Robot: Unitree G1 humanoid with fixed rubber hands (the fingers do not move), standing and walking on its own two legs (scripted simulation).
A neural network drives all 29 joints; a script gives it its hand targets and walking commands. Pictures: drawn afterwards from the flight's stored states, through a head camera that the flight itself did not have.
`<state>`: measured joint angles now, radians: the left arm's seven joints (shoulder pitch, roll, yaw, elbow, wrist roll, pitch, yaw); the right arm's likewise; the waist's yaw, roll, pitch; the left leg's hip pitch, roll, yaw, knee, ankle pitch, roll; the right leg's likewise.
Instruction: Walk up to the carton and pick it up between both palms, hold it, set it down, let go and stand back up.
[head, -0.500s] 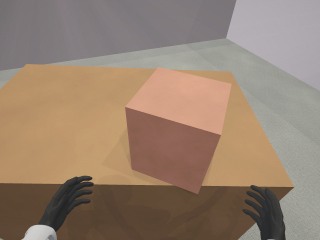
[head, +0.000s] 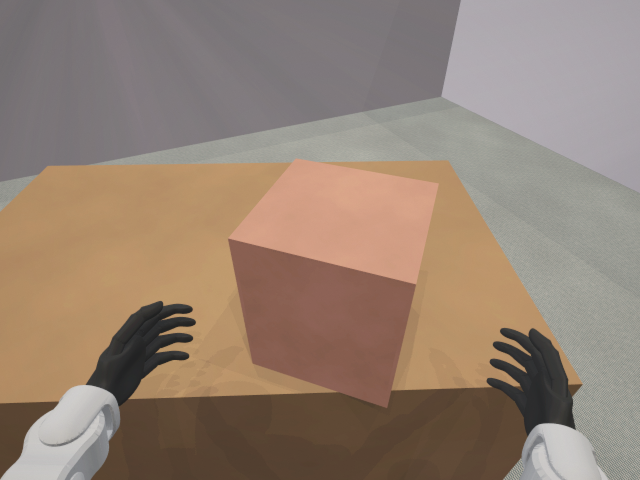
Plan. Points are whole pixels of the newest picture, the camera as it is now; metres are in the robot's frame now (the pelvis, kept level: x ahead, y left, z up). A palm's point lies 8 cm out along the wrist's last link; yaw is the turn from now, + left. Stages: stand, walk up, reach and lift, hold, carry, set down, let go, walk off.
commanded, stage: reach and lift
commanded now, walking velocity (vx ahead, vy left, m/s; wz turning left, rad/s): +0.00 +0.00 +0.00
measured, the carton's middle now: (339, 279) +0.39 +0.02 +0.08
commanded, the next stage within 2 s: none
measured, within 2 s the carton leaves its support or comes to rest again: neither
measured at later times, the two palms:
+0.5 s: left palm (151, 307) +0.27 +0.24 +0.14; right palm (552, 362) +0.22 -0.20 +0.13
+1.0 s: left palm (172, 234) +0.33 +0.22 +0.19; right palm (568, 303) +0.26 -0.20 +0.18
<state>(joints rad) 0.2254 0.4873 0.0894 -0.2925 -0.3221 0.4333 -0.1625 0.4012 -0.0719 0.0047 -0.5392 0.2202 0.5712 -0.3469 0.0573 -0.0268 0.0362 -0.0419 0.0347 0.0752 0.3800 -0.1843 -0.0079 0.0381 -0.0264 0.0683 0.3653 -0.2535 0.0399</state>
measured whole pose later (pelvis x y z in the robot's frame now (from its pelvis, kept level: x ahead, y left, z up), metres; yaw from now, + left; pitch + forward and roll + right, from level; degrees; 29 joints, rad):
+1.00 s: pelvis -0.01 +0.00 +0.00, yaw -2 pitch -4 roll +0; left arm -0.37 0.51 0.17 -0.12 -0.31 0.77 -0.14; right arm -0.18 -0.21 -0.06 -0.38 0.37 0.69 -0.36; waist -0.05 -0.04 0.04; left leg -0.09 0.04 0.10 0.29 -0.12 0.00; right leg -0.05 -0.02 0.10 0.31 -0.19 0.04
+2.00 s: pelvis -0.01 +0.00 +0.00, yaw +0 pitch -2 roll -1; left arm -0.80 0.54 0.09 0.44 -0.28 0.66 -0.14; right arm -0.59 -0.19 -0.02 0.16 0.42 0.55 -0.34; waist -0.17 -0.04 0.02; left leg -0.20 0.05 0.04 0.37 -0.14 -0.01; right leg -0.08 -0.01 0.04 0.29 -0.17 0.04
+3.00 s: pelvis -0.02 +0.01 +0.00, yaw +1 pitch -1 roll -2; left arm -0.78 0.34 0.04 0.65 -0.14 0.36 -0.07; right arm -0.59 0.01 -0.02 0.47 0.27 0.23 -0.38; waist -0.13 -0.05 0.03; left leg -0.25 0.04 0.02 0.41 -0.15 0.00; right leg -0.12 -0.02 0.02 0.31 -0.17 0.05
